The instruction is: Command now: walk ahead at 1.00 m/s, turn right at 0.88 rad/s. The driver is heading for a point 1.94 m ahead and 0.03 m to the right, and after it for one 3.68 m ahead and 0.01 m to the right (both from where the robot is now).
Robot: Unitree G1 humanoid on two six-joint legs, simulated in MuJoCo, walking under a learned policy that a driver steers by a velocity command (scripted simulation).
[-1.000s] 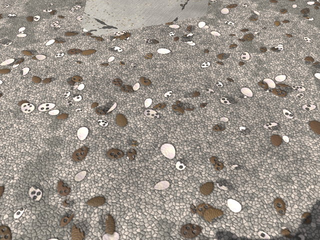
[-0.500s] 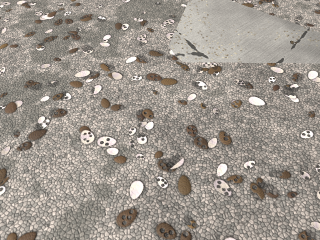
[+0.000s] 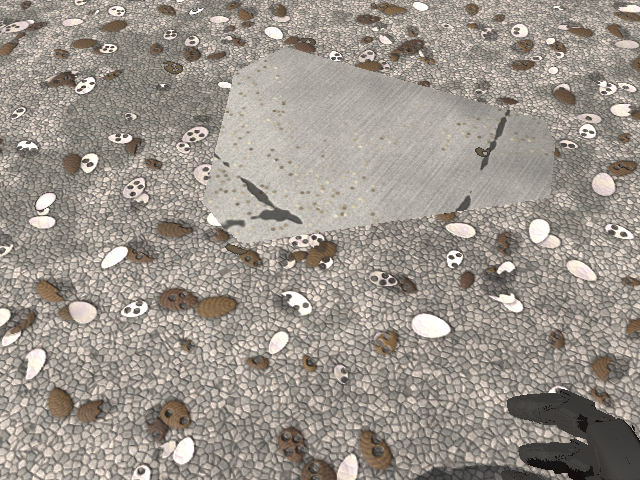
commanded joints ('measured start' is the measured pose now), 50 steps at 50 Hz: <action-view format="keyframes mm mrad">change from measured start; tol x64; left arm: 1 -45 191 53 -75 -10 -22 4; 50 -285 33 -22 -124 61 -22 32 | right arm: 1 -98 -95 -27 -77 17 -11 -4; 50 544 -300 -186 275 53 70 -10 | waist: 1 -13 -63 43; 50 -298 247 -59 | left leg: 1 298 -95 102 -138 151 8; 9 1050 317 -704 -465 -820 201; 25 651 116 166 -415 900 171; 28 102 -104 106 574 -470 140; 50 908 -82 -81 -58 -18 368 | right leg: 1 -249 -190 193 -103 506 -75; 9 -801 -148 -57 1155 -76 23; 26 28 -105 -240 312 140 -3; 29 424 -642 602 55 -292 -35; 47 43 -406 -455 251 1438 135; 50 -544 -139 -381 1317 -151 146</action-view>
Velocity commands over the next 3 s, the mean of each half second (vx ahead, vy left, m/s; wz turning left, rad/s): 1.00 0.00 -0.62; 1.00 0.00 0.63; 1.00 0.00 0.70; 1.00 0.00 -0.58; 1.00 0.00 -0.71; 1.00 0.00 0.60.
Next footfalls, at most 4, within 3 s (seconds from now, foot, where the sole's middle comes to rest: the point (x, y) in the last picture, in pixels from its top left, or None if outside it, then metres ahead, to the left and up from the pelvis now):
0.12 left None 0.34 0.17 -0.78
0.54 right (451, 405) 0.66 -0.17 -0.78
0.98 left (414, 239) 1.12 -0.09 -0.77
1.40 right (437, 131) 1.56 -0.16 -0.77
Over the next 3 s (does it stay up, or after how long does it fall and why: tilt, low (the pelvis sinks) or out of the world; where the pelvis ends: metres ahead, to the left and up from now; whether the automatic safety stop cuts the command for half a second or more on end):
stays up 2.80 -0.05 0.00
